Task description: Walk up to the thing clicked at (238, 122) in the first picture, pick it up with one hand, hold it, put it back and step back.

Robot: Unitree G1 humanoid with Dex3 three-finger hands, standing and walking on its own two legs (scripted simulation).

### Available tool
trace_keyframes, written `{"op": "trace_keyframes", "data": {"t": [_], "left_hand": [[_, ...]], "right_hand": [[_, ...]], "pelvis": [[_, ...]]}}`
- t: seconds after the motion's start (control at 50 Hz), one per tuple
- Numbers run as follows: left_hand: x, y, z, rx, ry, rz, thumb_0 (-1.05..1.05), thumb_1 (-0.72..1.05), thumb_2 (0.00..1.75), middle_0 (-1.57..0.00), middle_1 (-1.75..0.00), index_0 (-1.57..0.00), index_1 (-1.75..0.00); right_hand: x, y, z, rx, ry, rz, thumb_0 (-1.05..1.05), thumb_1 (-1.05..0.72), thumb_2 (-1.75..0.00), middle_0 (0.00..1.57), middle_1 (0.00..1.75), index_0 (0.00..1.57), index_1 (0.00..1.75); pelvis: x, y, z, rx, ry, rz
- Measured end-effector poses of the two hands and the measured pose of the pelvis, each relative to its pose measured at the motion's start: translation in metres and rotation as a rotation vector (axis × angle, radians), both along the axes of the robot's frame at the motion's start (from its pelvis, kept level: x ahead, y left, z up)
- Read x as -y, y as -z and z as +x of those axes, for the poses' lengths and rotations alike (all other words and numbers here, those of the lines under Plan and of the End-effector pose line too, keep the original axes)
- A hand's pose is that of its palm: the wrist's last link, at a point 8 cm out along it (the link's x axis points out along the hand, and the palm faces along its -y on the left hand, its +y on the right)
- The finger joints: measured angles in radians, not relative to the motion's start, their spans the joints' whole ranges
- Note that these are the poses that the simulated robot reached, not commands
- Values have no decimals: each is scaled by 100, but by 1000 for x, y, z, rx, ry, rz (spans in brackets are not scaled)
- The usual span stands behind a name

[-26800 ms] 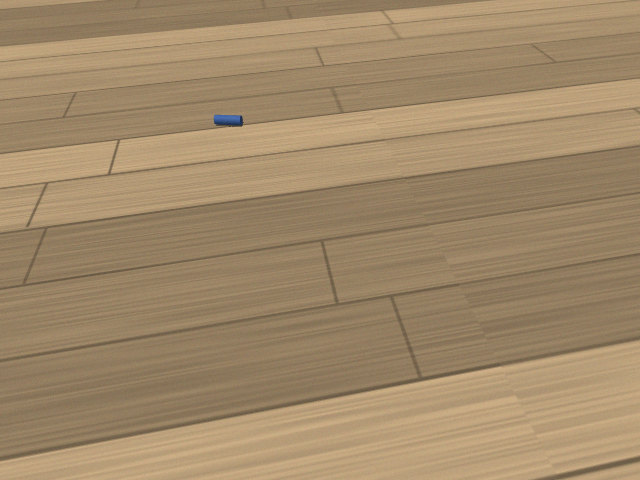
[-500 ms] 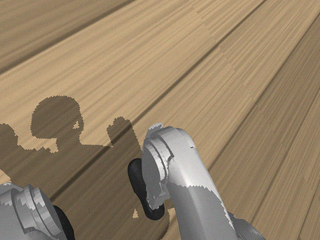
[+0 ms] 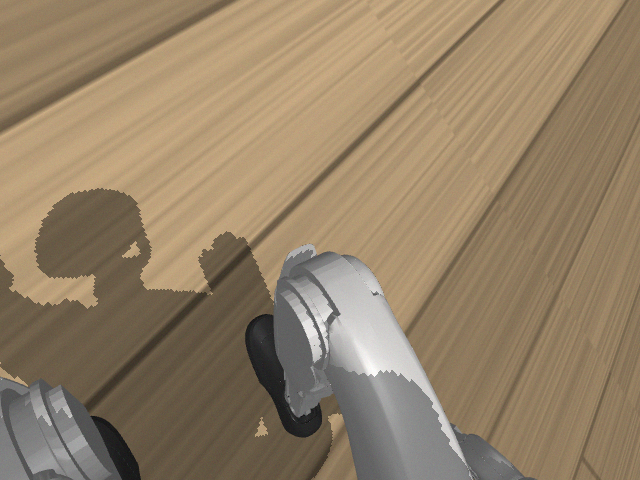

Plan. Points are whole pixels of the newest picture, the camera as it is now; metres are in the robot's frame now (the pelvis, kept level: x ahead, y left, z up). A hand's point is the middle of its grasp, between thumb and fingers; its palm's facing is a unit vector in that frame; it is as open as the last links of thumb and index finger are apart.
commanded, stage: open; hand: left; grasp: from above
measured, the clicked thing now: out of the picture +0.50 +0.32 -0.28
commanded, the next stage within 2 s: withdraw in 0.84 s
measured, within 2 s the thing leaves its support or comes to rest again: neither
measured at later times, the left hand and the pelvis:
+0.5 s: hand out of the picture +0.49 +0.32 -0.24, palm faces -0.45 -0.13 -0.88, open 12.0 cm; pelvis +0.00 +0.00 +0.00, yaw +0 degrees
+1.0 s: hand out of the picture +0.49 +0.33 -0.24, palm faces -0.45 -0.13 -0.89, open 13.9 cm; pelvis +0.00 +0.00 +0.00, yaw +0 degrees
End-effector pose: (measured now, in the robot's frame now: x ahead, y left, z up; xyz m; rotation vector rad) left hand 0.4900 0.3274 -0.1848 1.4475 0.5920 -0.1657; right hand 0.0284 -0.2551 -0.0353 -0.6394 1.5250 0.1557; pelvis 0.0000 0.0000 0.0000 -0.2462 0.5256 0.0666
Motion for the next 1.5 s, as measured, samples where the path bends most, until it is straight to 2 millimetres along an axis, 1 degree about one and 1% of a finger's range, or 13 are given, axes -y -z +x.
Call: {"op": "trace_keyframes", "data": {"t": [0.1, 0.18, 0.26, 0.42, 0.62, 0.88, 1.08, 1.14, 1.2, 1.3, 1.42, 1.5], "left_hand": [[1, -1, 0, 2, 7, 3, -1, 26, 29, -76, -46, -81, -41], [0, -3, 1, 7, 0, 4, 0, 22, 38, -69, -53, -73, -48], [0, -6, 5, 18, 3, 11, 0, 13, 46, -59, -60, -64, -55], [1, -7, 3, 0, 1, 6, 0, -6, 62, -41, -73, -45, -70], [1, -6, 2, 2, 12, 2, 0, -26, 79, -25, -86, -27, -84], [-1, -6, 3, 15, 9, 6, 0, -43, 93, -12, -96, -12, -96], [-1, -8, 5, 28, 0, 5, 0, -49, 98, -8, -101, -9, -100], [-3, -17, 10, 67, -13, 12, 0, -50, 99, -8, -101, -9, -101], [-7, -31, 17, 100, -23, 34, 0, -52, 100, -8, -102, -9, -101], [-13, -73, 25, 160, -24, 65, 0, -53, 101, -8, -102, -8, -102], [-20, -125, 14, 102, -46, 84, 0, -53, 102, -8, -102, -7, -102], [-20, -150, 5, 38, -46, 68, 0, -52, 102, -8, -102, -8, -103]], "right_hand": [[0, 0, -3, -7, 6, 2, 0, -90, -90, 20, 30, 20, 30], [0, 1, -5, -11, 5, 8, 0, -90, -90, 20, 30, 20, 30], [-1, 2, -5, -10, 10, 9, 0, -90, -89, 20, 30, 20, 30], [-2, 3, -4, -7, 10, 15, 0, -90, -90, 20, 30, 20, 30], [-1, 4, -1, 1, -1, 6, 0, -89, -89, 20, 30, 20, 30], [-2, 1, -1, -5, -2, -3, 0, -89, -89, 20, 30, 20, 30], [-5, 2, -3, -6, -2, 9, 0, -90, -89, 20, 30, 20, 30], [-5, 2, -3, -7, 5, 16, 0, -90, -89, 20, 30, 20, 30], [-3, 2, -3, -4, 24, 21, 0, -90, -90, 20, 30, 20, 30], [1, 4, 7, 20, 65, 47, 0, -91, -90, 20, 30, 20, 30], [6, 6, 31, 78, 102, 71, 0, -91, -90, 20, 30, 20, 30], [10, 1, 47, 122, 99, 65, 0, -91, -90, 20, 30, 20, 30]], "pelvis": [[1, 0, 0, 1, 3, 2], [1, 0, 0, 2, 3, 2], [1, 0, 0, -1, 5, 2], [2, -1, 0, -2, 5, 2], [2, 0, -2, 5, 5, 1], [0, -1, -1, -1, 5, -4], [1, -2, -1, 0, 3, -2], [1, -2, -1, -8, 2, 0], [2, -3, 1, -22, 1, 2], [2, -10, 4, -60, -8, 11], [3, -26, 3, -83, -33, 33], [4, -40, -2, -81, -49, 49]]}}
